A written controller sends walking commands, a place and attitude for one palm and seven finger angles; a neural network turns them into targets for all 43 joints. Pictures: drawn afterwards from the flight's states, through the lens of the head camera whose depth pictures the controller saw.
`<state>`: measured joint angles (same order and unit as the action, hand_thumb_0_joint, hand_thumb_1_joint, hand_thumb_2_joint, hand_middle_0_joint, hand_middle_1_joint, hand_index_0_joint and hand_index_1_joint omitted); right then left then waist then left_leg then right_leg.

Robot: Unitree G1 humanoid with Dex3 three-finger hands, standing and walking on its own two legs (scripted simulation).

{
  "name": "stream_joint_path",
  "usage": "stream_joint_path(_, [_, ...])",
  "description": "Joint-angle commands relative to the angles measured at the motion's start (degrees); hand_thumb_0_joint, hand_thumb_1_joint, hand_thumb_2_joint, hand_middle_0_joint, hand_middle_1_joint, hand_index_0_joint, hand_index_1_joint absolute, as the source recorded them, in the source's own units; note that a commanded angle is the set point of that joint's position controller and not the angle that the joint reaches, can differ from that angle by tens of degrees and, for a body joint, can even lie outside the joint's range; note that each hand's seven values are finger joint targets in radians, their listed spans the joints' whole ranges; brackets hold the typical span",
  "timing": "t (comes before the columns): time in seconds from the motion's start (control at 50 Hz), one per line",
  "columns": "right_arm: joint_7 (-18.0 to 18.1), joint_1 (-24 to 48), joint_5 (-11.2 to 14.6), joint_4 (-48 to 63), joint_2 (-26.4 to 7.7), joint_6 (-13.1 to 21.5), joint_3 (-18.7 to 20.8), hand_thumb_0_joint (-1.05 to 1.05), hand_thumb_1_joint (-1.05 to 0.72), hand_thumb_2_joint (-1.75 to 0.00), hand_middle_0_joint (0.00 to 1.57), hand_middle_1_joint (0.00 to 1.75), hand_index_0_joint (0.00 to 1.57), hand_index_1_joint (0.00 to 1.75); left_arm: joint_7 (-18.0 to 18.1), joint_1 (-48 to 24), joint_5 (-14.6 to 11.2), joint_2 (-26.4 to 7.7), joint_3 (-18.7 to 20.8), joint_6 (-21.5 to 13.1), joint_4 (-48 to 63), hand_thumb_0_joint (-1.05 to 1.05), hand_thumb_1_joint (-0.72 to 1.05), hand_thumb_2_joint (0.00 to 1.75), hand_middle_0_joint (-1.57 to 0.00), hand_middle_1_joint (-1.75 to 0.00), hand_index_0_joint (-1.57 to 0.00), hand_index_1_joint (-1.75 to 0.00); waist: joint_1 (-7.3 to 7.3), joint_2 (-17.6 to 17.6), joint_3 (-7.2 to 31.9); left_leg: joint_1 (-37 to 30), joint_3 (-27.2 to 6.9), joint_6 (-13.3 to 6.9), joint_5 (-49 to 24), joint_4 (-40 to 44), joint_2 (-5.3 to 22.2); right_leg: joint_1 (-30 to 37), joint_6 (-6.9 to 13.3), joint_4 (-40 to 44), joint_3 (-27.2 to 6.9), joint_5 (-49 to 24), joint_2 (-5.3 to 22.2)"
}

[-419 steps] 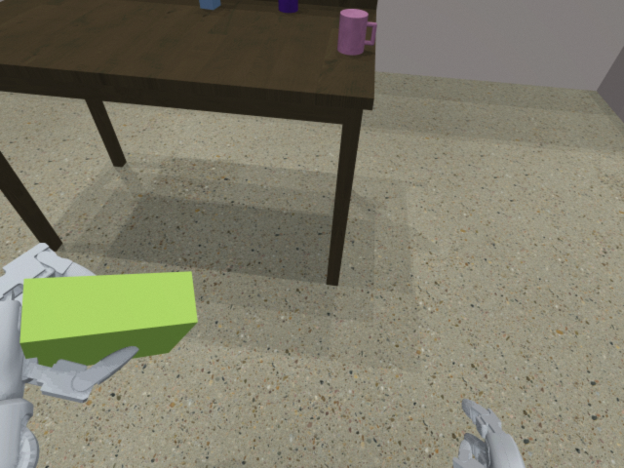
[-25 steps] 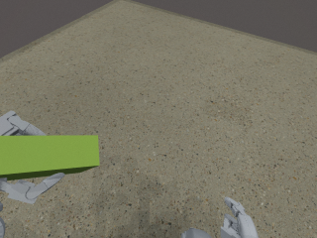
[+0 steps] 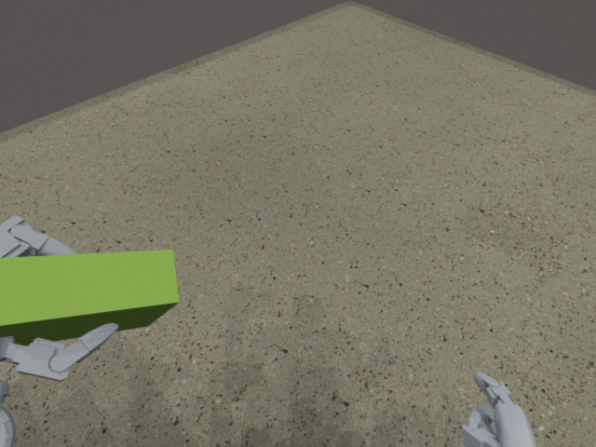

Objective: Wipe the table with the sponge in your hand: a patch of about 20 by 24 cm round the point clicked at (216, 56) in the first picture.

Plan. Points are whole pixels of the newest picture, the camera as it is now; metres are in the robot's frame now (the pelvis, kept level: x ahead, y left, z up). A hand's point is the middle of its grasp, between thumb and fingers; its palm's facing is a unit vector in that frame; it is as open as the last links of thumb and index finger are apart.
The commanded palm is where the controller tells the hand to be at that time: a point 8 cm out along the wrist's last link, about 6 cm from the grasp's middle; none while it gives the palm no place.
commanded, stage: turn to face it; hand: left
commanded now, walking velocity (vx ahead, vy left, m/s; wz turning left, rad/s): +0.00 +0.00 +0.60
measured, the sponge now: (114, 297) +0.23 +0.20 +0.15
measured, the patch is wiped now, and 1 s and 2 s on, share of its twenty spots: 0.00 0.00 0.00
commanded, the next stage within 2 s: none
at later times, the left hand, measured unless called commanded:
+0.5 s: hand out of the picture +0.03 +0.26 +0.16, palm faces +0.62 -0.65 -0.45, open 9.5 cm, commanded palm -0.03 +0.28 +0.17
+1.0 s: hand out of the picture -0.14 +0.25 +0.18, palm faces +0.75 -0.47 -0.45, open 9.5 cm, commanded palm -0.21 +0.26 +0.17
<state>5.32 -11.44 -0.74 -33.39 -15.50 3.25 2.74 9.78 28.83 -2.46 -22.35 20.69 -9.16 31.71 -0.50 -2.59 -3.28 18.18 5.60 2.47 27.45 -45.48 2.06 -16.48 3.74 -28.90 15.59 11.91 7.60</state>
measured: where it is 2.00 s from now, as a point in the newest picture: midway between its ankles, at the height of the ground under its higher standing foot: outside the picture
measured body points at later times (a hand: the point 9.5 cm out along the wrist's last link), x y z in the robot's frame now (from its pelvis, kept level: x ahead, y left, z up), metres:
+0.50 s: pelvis -0.10 -0.03 -0.01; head -0.07 -0.05 +0.44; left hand -0.01 +0.29 +0.18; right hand +0.12 -0.17 -0.12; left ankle -0.09 +0.11 -0.69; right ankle -0.06 -0.12 -0.74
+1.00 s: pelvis -0.18 -0.06 +0.00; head -0.16 -0.03 +0.45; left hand -0.19 +0.27 +0.21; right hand +0.07 -0.14 -0.09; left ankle -0.21 +0.07 -0.74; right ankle -0.10 -0.16 -0.68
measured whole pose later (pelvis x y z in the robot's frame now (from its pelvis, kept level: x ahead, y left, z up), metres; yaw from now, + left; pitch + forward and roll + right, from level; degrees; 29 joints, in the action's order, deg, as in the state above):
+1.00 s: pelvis -0.18 -0.06 +0.00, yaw +35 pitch +0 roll -2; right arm 1.3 -13.1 0.8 -34.2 -8.2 7.0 -1.1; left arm 7.5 31.3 -3.1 -23.6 22.0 -10.8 35.2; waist -0.2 1.5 -3.4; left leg 17.0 -4.0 0.1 10.6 -27.6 1.3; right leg -25.0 -5.6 -53.0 4.9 25.7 1.5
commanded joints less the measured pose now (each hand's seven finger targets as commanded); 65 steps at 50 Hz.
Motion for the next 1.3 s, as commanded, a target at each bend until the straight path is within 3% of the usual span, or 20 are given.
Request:
stream_joint_path(0.0, [-0.4,3.0,-0.2,9.3,-1.5,2.4,0.3,0.0,-0.9,-0.9,0.2,0.3,0.2,0.3,1.8,-1.2,-0.6,-7.9,7.0,-3.5,14.0,0.0,0.1,1.3,-1.2,-1.6,-1.2,-1.6,1.03,-3.2,12.6,-1.6,0.7,-1.0,-4.6,15.4,-0.8,12.3,1.0,2.1,-11.6,-15.6,14.3])
stream_joint_path(0.04, [-0.5,2.2,-0.1,10.1,-2.8,2.4,0.6,0.0,-0.9,-0.9,0.2,0.3,0.2,0.3,1.5,-3.9,-1.1,-8.4,6.2,-4.3,17.3,0.0,0.1,1.3,-1.2,-1.6,-1.2,-1.6,-0.77,5.7,12.6,-10.4,-5.6,-3.8,-16.8,24.4,3.4,2.4,-3.7,-13.0,-7.5,-7.0,8.8])
stream_joint_path(0.08, [-1.6,1.8,0.2,9.3,-4.1,4.1,0.8,0.0,-0.9,-0.9,0.2,0.3,0.2,0.3,0.1,-3.8,-0.4,-9.3,5.9,-6.2,17.9,0.0,0.1,1.3,-1.2,-1.6,-1.2,-1.6,0.46,22.9,8.3,-13.5,-31.1,-14.6,-50.7,27.1,22.8,-17.2,-7.8,-32.9,-9.9,25.8,-1.5])
stream_joint_path(0.1, [-1.8,2.2,0.2,8.7,-3.3,5.0,1.0,0.0,-0.9,-0.9,0.2,0.3,0.2,0.3,-0.3,-6.3,1.4,-12.8,8.3,-6.6,20.1,0.0,0.1,1.3,-1.2,-1.6,-1.2,-1.6,-0.06,23.7,7.1,-12.7,-31.4,-15.8,-50.9,25.8,21.8,-20.0,-8.0,-37.8,-13.5,23.4,-1.0])
stream_joint_path(0.2, [-3.4,2.5,1.8,7.2,-3.5,6.5,0.8,0.0,-0.9,-0.9,0.2,0.3,0.2,0.3,-1.1,-2.8,-0.2,-8.5,6.1,-5.1,16.8,0.0,0.1,1.3,-1.2,-1.6,-1.2,-1.6,0.08,18.0,4.5,-2.6,-16.0,-10.7,-33.8,26.1,11.3,-9.4,-9.3,-28.9,-11.1,12.8,-4.0])
stream_joint_path(0.36, [-3.0,4.2,1.4,6.8,-2.1,5.4,-0.8,0.0,-0.9,-0.9,0.2,0.3,0.2,0.3,-2.1,-6.2,-1.0,-6.8,5.0,-2.5,8.0,0.0,0.1,1.3,-1.2,-1.6,-1.2,-1.6,1.75,12.4,6.2,4.2,-20.2,-8.4,-15.8,21.7,7.9,10.8,-8.8,3.7,-10.1,7.9,-7.7])
stream_joint_path(0.4, [-3.0,4.1,1.7,7.8,0.9,4.4,-1.5,0.0,-0.9,-0.9,0.2,0.3,0.2,0.3,-1.1,-8.1,0.3,-11.9,7.2,-1.6,8.5,0.0,0.1,1.3,-1.2,-1.6,-1.2,-1.6,1.44,-11.1,6.6,15.9,-7.7,-1.3,2.4,-2.5,-3.6,15.6,0.1,15.7,-31.3,2.6,13.3])
stream_joint_path(0.42, [-2.5,5.4,1.5,7.8,-0.7,5.0,-1.1,0.0,-0.9,-0.9,0.2,0.3,0.2,0.3,-0.4,-11.8,-0.9,-12.5,7.7,-1.7,9.9,0.0,0.1,1.3,-1.2,-1.6,-1.2,-1.6,1.78,-12.4,6.5,15.6,-7.6,0.1,3.2,-17.5,-3.4,8.8,2.9,16.1,-34.2,-2.8,19.4])
stream_joint_path(0.52, [-1.0,8.9,1.2,7.9,-0.2,3.4,-1.1,0.0,-0.9,-0.9,0.2,0.3,0.2,0.3,-0.8,-7.1,-0.5,-9.9,6.9,-2.9,10.4,0.0,0.1,1.3,-1.2,-1.6,-1.2,-1.6,0.88,-5.8,4.4,9.7,-4.8,1.9,-3.5,-21.9,-0.1,2.0,2.0,13.6,-15.1,-4.5,12.0])
stream_joint_path(0.62, [-0.1,6.4,-0.3,8.8,-0.2,3.5,-0.5,0.0,-0.9,-0.9,0.2,0.3,0.2,0.3,1.1,-3.3,-0.2,-10.3,8.8,-3.8,12.3,0.0,0.1,1.3,-1.2,-1.6,-1.2,-1.6,2.85,-6.2,8.3,2.3,0.3,-0.4,1.2,1.1,0.0,7.2,3.2,9.6,-14.3,-8.8,13.6])
stream_joint_path(0.68, [-0.6,2.7,-0.5,8.5,-0.9,3.4,0.2,0.0,-0.9,-0.9,0.2,0.3,0.2,0.3,1.5,-3.3,-0.3,-9.0,7.9,-4.1,14.8,0.0,0.1,1.3,-1.2,-1.6,-1.2,-1.6,0.03,-1.5,10.8,-5.9,1.5,-1.0,-8.0,18.6,-2.0,6.1,-0.4,-0.7,-11.9,-11.7,12.1])
stream_joint_path(0.7, [-0.5,1.6,-0.2,8.5,-1.9,3.4,0.8,0.0,-0.9,-0.9,0.2,0.3,0.2,0.3,1.2,-2.5,-1.0,-8.2,6.7,-4.5,16.7,0.0,0.1,1.3,-1.2,-1.6,-1.2,-1.6,-0.98,5.3,12.2,-10.8,-1.4,-1.9,-15.2,23.9,0.6,4.3,-2.8,-11.6,-8.4,-11.0,9.5])
stream_joint_path(0.74, [-1.7,2.3,0.4,9.8,-4.5,4.6,1.5,0.0,-0.9,-0.9,0.2,0.3,0.2,0.3,0.4,-3.3,-0.5,-9.8,6.9,-6.6,19.9,0.0,0.1,1.3,-1.2,-1.6,-1.2,-1.6,0.35,25.6,9.1,-17.1,-28.4,-12.9,-59.8,25.3,21.5,-17.3,-8.3,-33.3,-8.3,27.4,-2.8])
stream_joint_path(0.78, [-3.0,2.3,0.8,8.1,-4.1,5.8,1.9,0.0,-0.9,-0.9,0.2,0.3,0.2,0.3,-0.7,-2.2,1.2,-11.5,8.8,-6.9,18.4,0.0,0.1,1.3,-1.2,-1.6,-1.2,-1.6,-0.77,19.0,8.4,-12.2,-28.6,-15.0,-49.7,24.0,19.7,-20.1,-8.3,-41.2,-15.0,20.6,-1.1])
stream_joint_path(0.88, [-3.6,1.6,2.0,7.0,-3.4,6.5,1.2,0.0,-0.9,-0.9,0.2,0.3,0.2,0.3,-1.1,1.2,-0.9,-7.8,6.6,-5.4,17.0,0.0,0.1,1.3,-1.2,-1.6,-1.2,-1.6,-0.28,17.0,6.9,-5.5,-17.4,-10.6,-37.0,25.6,11.2,-10.9,-9.6,-29.4,-11.0,12.9,-4.7])
stream_joint_path(1.06, [-2.6,4.0,1.0,6.7,-2.2,5.8,-0.7,0.0,-0.9,-0.9,0.2,0.3,0.2,0.3,-1.8,-4.6,-1.5,-7.8,5.8,-2.1,10.9,0.0,0.1,1.3,-1.2,-1.6,-1.2,-1.6,1.59,13.5,8.4,1.0,-22.8,-9.3,-19.3,24.5,8.5,9.4,-8.5,2.0,-10.5,10.4,-8.6])
stream_joint_path(1.08, [-2.7,4.4,1.3,6.9,-1.6,5.5,-0.9,0.0,-0.9,-0.9,0.2,0.3,0.2,0.3,-1.8,-6.1,-1.1,-8.7,6.1,-1.9,11.0,0.0,0.1,1.3,-1.2,-1.6,-1.2,-1.6,2.0,9.2,8.6,4.2,-20.5,-7.2,-12.2,19.6,5.9,12.8,-6.6,10.6,-13.0,6.2,-4.7])
stream_joint_path(1.12, [-2.4,5.8,1.4,8.3,0.2,4.7,-1.4,0.0,-0.9,-0.9,0.2,0.3,0.2,0.3,-0.6,-8.4,-0.9,-13.9,8.7,-1.2,11.1,0.0,0.1,1.3,-1.2,-1.6,-1.2,-1.6,1.78,-12.8,6.4,18.7,-7.0,0.3,3.7,-10.7,-5.0,12.9,3.2,16.4,-36.4,-1.2,18.7])
stream_joint_path(1.18, [-2.2,7.0,1.0,6.9,0.0,4.2,-0.9,0.0,-0.9,-0.9,0.2,0.3,0.2,0.3,-1.1,-5.4,-1.2,-9.6,6.4,-1.7,8.4,0.0,0.1,1.3,-1.2,-1.6,-1.2,-1.6,0.45,-5.2,4.0,15.2,-7.3,2.2,-4.7,-29.1,-2.1,3.9,1.8,13.0,-21.4,-10.7,12.5])
stream_joint_path(1.28, [-0.1,8.0,0.0,7.9,0.0,3.6,-0.9,0.0,-0.9,-0.9,0.2,0.3,0.2,0.3,0.4,-4.3,-0.3,-10.7,8.4,-3.5,9.5,0.0,0.1,1.3,-1.2,-1.6,-1.2,-1.6,1.44,-4.3,7.3,9.4,-1.0,1.4,-2.0,-11.1,-0.8,10.4,2.5,9.3,-13.1,-24.4,11.6])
